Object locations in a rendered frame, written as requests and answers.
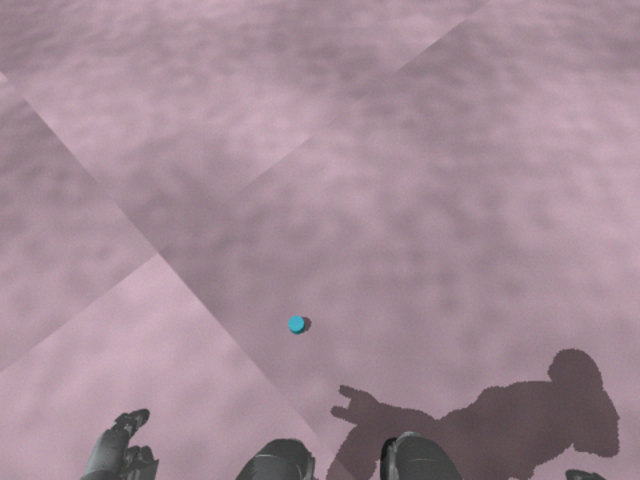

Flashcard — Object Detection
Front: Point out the right robot foot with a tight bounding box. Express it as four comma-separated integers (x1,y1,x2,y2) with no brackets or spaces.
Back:
380,438,398,480

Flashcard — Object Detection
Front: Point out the left robot hand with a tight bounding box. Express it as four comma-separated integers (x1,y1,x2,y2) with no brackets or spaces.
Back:
83,409,159,480

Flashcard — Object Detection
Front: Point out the tin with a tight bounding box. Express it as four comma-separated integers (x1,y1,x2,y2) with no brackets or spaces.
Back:
288,316,305,334

